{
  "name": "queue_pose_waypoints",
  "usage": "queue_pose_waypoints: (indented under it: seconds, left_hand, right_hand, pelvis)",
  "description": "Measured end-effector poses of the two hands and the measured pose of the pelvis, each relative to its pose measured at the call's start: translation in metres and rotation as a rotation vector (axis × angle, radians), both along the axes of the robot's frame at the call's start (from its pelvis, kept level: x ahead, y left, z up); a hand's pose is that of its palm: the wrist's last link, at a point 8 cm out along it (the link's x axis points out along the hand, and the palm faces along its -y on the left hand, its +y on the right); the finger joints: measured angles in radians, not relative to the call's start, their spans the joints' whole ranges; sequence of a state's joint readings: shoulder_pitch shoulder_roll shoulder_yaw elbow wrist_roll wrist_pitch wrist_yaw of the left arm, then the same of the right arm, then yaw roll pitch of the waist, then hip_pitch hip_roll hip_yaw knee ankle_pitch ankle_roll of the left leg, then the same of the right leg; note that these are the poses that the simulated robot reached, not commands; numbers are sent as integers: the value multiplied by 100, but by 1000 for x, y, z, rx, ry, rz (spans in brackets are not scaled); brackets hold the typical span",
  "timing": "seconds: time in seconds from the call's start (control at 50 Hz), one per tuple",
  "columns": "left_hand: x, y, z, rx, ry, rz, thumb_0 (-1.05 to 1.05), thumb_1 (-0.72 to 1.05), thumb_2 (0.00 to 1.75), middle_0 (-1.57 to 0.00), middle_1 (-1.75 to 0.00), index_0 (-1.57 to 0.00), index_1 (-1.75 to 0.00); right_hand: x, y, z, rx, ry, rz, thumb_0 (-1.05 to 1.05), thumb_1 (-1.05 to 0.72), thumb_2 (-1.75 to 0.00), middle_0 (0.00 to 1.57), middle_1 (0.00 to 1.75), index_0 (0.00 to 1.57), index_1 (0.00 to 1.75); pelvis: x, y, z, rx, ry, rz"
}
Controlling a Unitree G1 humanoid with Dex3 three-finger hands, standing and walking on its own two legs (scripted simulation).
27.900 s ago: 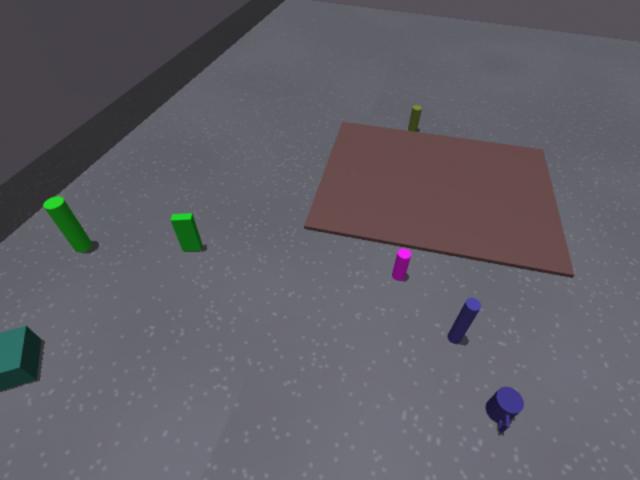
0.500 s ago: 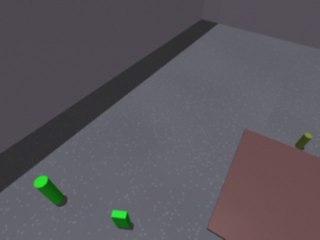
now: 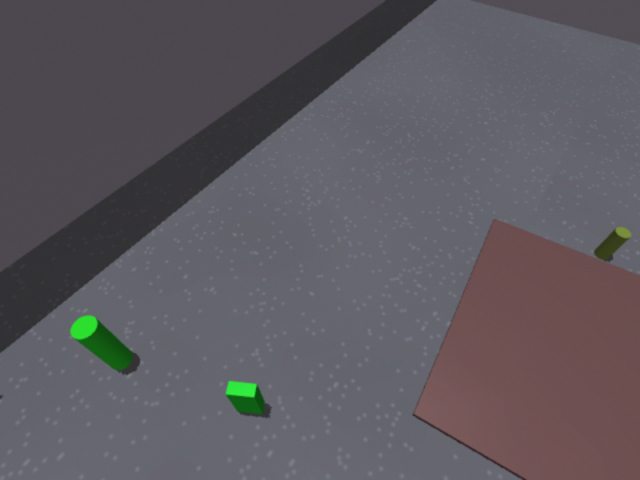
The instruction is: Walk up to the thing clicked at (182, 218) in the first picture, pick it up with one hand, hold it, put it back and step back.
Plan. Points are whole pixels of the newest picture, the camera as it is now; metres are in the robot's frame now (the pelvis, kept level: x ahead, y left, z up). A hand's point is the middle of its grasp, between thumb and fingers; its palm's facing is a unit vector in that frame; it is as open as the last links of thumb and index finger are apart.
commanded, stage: step back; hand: left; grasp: from the side
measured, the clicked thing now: (246, 398) +0.40 +0.21 -0.68
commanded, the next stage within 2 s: none
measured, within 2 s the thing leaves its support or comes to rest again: neither
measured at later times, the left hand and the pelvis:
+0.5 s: hand out of the picture +0.07 +0.30 -0.17, palm faces -0.09 -0.92 -0.37, open 7.4 cm; pelvis -0.07 +0.05 -0.02, yaw -3 degrees
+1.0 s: hand out of the picture -0.05 +0.35 -0.17, palm faces -0.03 -0.93 -0.35, open 7.4 cm; pelvis -0.18 +0.09 -0.01, yaw -1 degrees
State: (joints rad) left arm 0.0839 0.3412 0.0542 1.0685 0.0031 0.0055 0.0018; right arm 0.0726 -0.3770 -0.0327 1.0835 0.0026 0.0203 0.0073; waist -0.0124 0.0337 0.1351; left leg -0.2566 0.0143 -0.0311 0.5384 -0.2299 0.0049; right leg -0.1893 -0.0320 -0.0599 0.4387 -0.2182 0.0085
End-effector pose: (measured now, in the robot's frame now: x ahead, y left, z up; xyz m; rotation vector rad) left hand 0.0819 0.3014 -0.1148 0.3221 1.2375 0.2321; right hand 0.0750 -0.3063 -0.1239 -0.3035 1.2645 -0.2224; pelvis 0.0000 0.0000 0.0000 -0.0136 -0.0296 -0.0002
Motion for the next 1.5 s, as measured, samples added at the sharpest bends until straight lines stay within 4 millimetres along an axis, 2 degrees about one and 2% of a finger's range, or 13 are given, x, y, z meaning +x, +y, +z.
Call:
queue_pose_waypoints:
  seconds: [0.08,0.2,0.28,0.34,0.58,0.76,0.84,0.92,1.02,1.16,1.32,1.4,1.5]
  left_hand:
    - [2,19,-5,18,-8,-27,1,90,90,-20,-30,-20,-30]
    - [26,49,-22,14,-85,-50,1,91,90,-20,-30,-20,-30]
    - [28,50,-19,2,-104,-62,1,91,90,-20,-30,-20,-30]
    - [19,47,-17,-12,-95,-77,1,91,90,-20,-30,-20,-30]
    - [-44,38,-12,26,-53,-122,1,91,90,-20,-30,-20,-30]
    - [-82,50,10,33,-108,-97,1,90,90,-20,-30,-20,-30]
    - [-92,67,4,31,-145,-106,1,90,90,-20,-30,-20,-30]
    - [-109,86,-14,8,-161,-88,1,90,90,-20,-30,-20,-30]
    - [-145,92,-15,-19,-101,-68,1,91,90,-20,-30,-20,-30]
    - [-207,99,-18,-12,-17,-82,1,91,90,-20,-30,-20,-30]
    - [-261,84,-21,23,17,-145,1,91,90,-20,-30,-20,-30]
    - [-294,67,-10,28,-11,-148,1,91,90,-20,-30,-20,-30]
    - [-324,58,14,45,-36,-132,1,90,90,-20,-30,-20,-30]
  right_hand:
    - [-13,2,2,-32,17,-7,0,-90,-90,20,30,21,30]
    - [-49,20,2,-92,62,-6,0,-90,-90,20,30,21,30]
    - [-71,37,11,-88,95,-7,0,-90,-90,20,30,21,30]
    - [-76,44,12,-88,80,-11,0,-90,-90,20,30,21,30]
    - [-77,46,-18,-13,-91,-35,0,-90,-90,20,30,21,30]
    - [-106,51,0,-27,-82,8,0,-90,-90,20,30,21,30]
    - [-128,56,1,-72,-69,29,0,-90,-90,20,30,21,30]
    - [-155,73,5,-100,-60,44,0,-90,-90,20,30,21,30]
    - [-190,89,26,-96,-51,43,0,-90,-90,20,30,21,30]
    - [-213,87,35,-114,-122,23,0,-90,-90,20,30,21,30]
    - [-261,63,15,-95,-211,-6,0,-90,-90,20,30,21,30]
    - [-299,46,-2,-73,-201,-52,0,-90,-90,20,30,21,30]
    - [-357,42,0,-46,-121,-78,0,-90,-90,20,30,21,30]
  pelvis:
    - [-11,15,-5,13,9,-3]
    - [-28,40,-20,5,17,11]
    - [-38,45,-11,-9,24,16]
    - [-45,50,-8,-10,29,0]
    - [-85,47,-21,-27,-15,-49]
    - [-119,58,-7,38,13,-50]
    - [-140,72,-14,10,14,-20]
    - [-165,84,-22,41,-24,-28]
    - [-186,90,-7,-18,-7,-20]
    - [-224,91,-5,-13,10,-75]
    - [-284,76,-22,14,-12,-141]
    - [-315,66,-26,-15,-34,-118]
    - [-340,61,-10,57,-16,-122]
